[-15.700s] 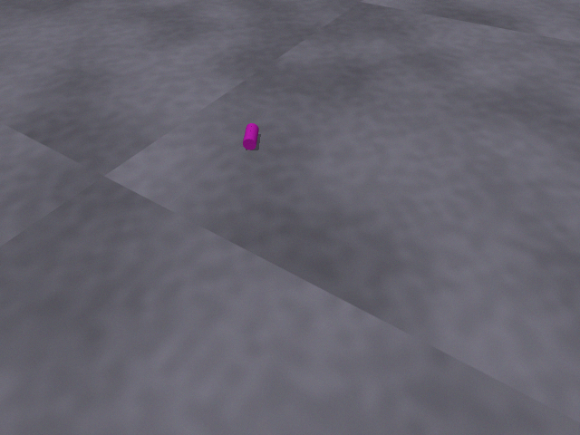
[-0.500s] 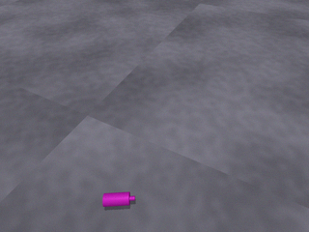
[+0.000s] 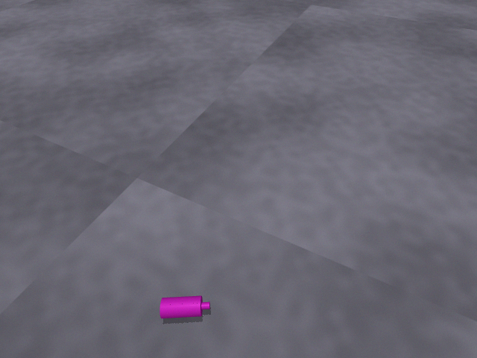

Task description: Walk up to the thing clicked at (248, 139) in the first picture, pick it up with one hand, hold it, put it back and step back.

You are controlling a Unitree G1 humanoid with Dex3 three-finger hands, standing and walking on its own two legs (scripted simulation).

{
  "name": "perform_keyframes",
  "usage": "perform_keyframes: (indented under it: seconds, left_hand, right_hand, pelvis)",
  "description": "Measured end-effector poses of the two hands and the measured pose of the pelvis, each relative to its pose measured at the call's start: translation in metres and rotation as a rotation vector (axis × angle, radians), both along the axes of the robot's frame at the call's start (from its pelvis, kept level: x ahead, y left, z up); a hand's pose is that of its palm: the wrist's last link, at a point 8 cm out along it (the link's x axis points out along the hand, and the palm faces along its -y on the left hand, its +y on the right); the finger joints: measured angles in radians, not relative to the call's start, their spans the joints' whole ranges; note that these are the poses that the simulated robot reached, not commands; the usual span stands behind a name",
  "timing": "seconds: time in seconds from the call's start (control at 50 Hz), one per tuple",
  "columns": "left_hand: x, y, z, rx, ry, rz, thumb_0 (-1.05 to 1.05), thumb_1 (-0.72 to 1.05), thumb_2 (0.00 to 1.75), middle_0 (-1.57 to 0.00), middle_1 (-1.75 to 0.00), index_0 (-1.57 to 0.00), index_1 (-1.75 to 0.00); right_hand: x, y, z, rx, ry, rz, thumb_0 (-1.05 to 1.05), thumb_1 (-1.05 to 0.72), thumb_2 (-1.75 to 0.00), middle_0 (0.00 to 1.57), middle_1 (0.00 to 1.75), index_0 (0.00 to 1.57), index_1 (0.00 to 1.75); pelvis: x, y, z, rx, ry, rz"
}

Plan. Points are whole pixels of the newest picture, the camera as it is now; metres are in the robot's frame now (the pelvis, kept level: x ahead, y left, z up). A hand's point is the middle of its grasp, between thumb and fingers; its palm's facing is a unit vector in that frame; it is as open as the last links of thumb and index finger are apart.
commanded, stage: stand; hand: left
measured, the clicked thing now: (186, 306) +0.46 +0.24 -0.74
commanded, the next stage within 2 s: walk up in 0.50 s
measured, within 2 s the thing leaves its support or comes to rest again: neither
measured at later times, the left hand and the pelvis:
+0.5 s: hand out of the picture +0.07 +0.25 -0.16, palm faces -0.03 -0.94 -0.34, open 7.4 cm; pelvis +0.00 +0.00 +0.00, yaw +0 degrees
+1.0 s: hand out of the picture +0.10 +0.28 -0.15, palm faces +0.00 -0.92 -0.38, open 7.4 cm; pelvis +0.02 +0.01 +0.00, yaw +1 degrees
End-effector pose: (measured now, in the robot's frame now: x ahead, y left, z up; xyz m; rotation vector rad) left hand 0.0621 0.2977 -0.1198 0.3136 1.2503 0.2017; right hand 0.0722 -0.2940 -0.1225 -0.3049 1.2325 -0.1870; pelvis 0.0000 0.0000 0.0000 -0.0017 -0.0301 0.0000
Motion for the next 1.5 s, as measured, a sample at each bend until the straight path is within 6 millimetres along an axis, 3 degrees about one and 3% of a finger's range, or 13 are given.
perform_keyframes:
  seconds: [0.56,0.82,1.02,1.24,1.5]
  left_hand:
    - [0.003,0.002,-0.001,0.001,-0.003,-0.003,0.01,0.9,0.9,-0.21,-0.3,-0.21,-0.3]
    - [0.022,0.02,0.005,0.037,-0.044,0.005,0.01,0.9,0.9,-0.21,-0.3,-0.21,-0.3]
    - [0.03,0.022,0.004,0.041,-0.056,-0.001,0.01,0.9,0.9,-0.21,-0.3,-0.2,-0.3]
    - [0.027,0.018,0.003,0.031,-0.056,0.004,0.01,0.9,0.9,-0.21,-0.3,-0.21,-0.3]
    - [0.013,0.021,0.005,0.032,-0.047,0.015,0.01,0.9,0.9,-0.21,-0.3,-0.21,-0.3]
  right_hand:
    - [-0.003,-0.002,-0.001,-0.005,0.022,-0.005,0.0,-0.91,-0.9,0.2,0.3,0.2,0.3]
    - [0.014,0.007,-0.003,0.004,0.003,-0.007,0.0,-0.91,-0.9,0.2,0.3,0.2,0.3]
    - [0.03,0.012,-0.003,0.01,-0.025,-0.005,0.0,-0.91,-0.9,0.2,0.3,0.2,0.3]
    - [0.037,0.013,0.0,0.008,-0.039,0.001,0.0,-0.91,-0.9,0.2,0.3,0.2,0.3]
    - [0.024,0.014,0.0,0.01,-0.024,0.007,0.0,-0.91,-0.9,0.2,0.3,0.2,0.3]
  pelvis:
    - [0.005,0.002,-0.001,-0.003,0.003,0.003]
    - [0.019,0.01,-0.003,0.003,-0.001,0.007]
    - [0.024,0.013,-0.005,0.004,-0.006,0.011]
    - [0.02,0.013,-0.003,0.003,-0.012,0.016]
    - [0.012,0.014,-0.002,0.003,-0.019,0.022]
